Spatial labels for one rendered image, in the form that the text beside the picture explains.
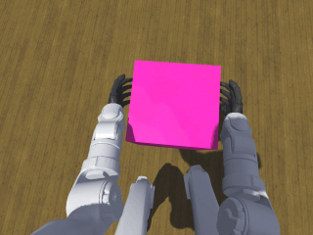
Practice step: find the robot left forearm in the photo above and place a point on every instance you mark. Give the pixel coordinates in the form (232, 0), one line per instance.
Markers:
(105, 148)

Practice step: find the robot left hand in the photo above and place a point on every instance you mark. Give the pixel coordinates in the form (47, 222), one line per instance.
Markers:
(116, 96)

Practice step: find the robot left upper arm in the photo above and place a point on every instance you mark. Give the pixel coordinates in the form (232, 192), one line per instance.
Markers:
(92, 207)

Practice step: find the robot right upper arm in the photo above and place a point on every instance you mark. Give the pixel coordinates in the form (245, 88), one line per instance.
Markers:
(238, 216)

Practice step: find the right robot thigh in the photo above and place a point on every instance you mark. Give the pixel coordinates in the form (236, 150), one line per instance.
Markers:
(204, 203)

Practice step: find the robot right hand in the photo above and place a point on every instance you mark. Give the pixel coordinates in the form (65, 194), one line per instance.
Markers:
(234, 103)

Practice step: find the robot right forearm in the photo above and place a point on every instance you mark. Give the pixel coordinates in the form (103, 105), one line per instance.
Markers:
(241, 172)

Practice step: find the carton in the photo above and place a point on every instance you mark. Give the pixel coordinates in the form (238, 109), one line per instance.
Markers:
(174, 105)

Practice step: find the right robot shin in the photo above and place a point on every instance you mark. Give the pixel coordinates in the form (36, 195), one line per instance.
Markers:
(197, 167)

